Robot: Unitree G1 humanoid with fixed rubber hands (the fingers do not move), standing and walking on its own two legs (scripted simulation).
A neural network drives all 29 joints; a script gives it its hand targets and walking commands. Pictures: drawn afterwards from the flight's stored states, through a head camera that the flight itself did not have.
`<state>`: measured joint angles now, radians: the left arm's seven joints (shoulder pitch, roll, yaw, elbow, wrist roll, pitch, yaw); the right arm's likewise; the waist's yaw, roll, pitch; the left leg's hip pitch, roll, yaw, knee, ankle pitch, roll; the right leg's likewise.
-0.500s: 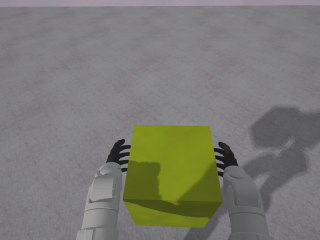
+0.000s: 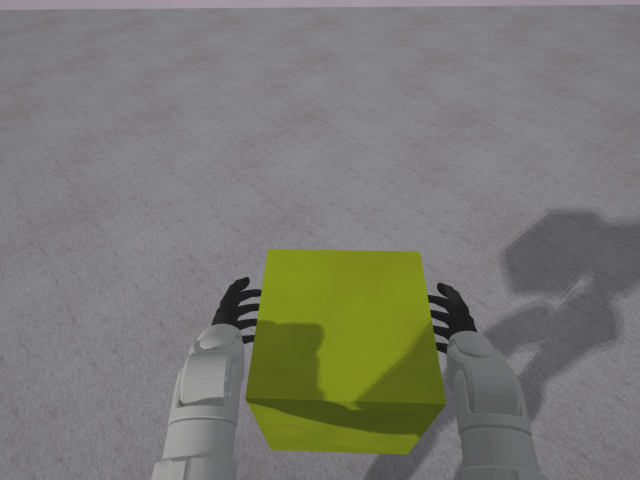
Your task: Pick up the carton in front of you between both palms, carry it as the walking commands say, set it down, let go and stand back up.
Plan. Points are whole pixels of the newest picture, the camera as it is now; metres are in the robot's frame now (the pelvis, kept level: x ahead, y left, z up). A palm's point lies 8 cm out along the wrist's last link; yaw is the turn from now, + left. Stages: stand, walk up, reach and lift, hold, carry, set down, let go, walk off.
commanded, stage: carry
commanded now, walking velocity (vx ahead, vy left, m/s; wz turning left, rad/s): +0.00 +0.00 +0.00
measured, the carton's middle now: (341, 356) +0.30 +0.00 -0.04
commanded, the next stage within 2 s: hold in 0.16 s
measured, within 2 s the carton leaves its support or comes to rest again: neither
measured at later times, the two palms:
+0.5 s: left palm (227, 333) +0.28 +0.14 +0.06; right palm (469, 344) +0.27 -0.15 +0.05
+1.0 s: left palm (226, 314) +0.31 +0.15 +0.05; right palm (452, 321) +0.31 -0.14 +0.04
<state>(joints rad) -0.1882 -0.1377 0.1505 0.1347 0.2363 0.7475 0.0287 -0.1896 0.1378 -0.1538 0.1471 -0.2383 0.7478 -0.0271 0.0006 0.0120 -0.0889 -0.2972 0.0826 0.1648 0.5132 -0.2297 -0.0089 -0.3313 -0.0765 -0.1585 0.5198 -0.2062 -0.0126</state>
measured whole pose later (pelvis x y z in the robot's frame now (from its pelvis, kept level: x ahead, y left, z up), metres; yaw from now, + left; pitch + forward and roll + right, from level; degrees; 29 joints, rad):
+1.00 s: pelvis +0.01 +0.01 +0.01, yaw -1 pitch -7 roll +0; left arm -0.36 -0.18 0.30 0.36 0.34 0.68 -0.01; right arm -0.35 0.18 -0.32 0.36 -0.36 0.68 0.02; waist 0.01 0.03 0.04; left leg -0.09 -0.03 -0.06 0.45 -0.23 0.00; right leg -0.12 0.02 0.04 0.44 -0.20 -0.01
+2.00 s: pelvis -0.05 +0.01 -0.21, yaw +0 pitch +44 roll +2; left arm -0.95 -0.09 0.52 0.60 0.24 0.29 0.08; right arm -1.01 -0.03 -0.44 0.72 -0.27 0.28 -0.01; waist 0.03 0.02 -0.15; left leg -1.79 -0.12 -0.08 1.52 -0.49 -0.05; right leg -1.83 0.10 0.11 1.52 -0.44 0.04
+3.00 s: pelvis -0.06 +0.00 -0.38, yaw +2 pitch +40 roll +2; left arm -1.38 0.13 0.34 0.82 0.00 0.24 0.19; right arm -1.49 -0.32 -0.19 1.01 0.02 0.23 -0.08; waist 0.01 0.01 0.32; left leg -2.20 -0.16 -0.05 2.17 -0.67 -0.08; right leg -2.23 0.10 0.06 2.17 -0.63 0.04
